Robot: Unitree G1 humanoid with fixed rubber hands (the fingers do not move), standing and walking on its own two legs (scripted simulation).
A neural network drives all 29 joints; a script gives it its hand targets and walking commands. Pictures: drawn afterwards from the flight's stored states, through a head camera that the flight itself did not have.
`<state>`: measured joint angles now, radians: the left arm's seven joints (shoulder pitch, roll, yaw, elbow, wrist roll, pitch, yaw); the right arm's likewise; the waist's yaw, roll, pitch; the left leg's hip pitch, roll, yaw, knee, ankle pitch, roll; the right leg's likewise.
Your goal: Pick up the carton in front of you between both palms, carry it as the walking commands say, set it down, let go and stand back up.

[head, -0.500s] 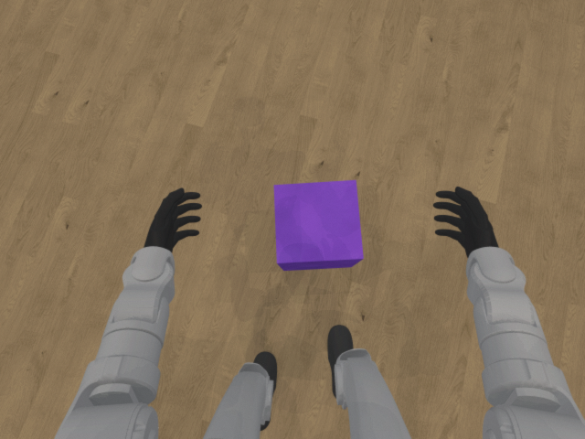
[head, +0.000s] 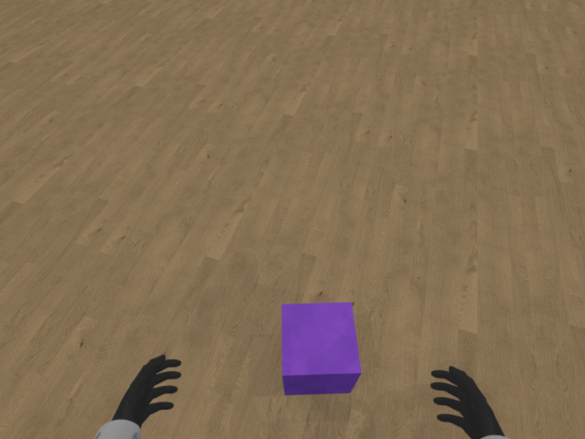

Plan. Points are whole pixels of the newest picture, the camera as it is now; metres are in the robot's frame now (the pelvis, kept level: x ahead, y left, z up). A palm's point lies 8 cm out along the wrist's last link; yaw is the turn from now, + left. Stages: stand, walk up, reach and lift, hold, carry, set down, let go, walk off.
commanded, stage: let go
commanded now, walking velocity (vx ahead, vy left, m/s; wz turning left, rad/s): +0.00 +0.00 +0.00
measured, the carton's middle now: (317, 350) +0.44 -0.05 -0.65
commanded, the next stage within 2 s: stand in 0.38 s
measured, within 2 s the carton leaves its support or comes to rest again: neither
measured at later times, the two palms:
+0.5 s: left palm (119, 421) +0.16 +0.25 -0.08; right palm (507, 434) +0.16 -0.27 -0.08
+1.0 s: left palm (100, 424) +0.16 +0.29 -0.09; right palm out of the picture +0.15 -0.29 -0.10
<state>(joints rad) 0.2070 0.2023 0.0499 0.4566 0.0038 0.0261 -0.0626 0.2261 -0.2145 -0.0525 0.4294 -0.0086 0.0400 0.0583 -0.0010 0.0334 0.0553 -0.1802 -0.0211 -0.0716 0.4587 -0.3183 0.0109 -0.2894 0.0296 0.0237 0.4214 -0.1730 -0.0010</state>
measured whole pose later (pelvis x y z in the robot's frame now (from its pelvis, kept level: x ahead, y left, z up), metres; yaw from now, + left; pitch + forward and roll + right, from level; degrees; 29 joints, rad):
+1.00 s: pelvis +0.03 +0.00 -0.01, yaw +1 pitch +0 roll -1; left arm 0.14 0.32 0.04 0.81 0.03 0.00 0.02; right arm 0.23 -0.35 -0.03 0.71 -0.03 0.01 -0.03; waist 0.00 0.03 0.01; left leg -0.10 -0.03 -0.09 0.49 -0.38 0.01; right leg -0.23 0.02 0.00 0.52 -0.28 -0.01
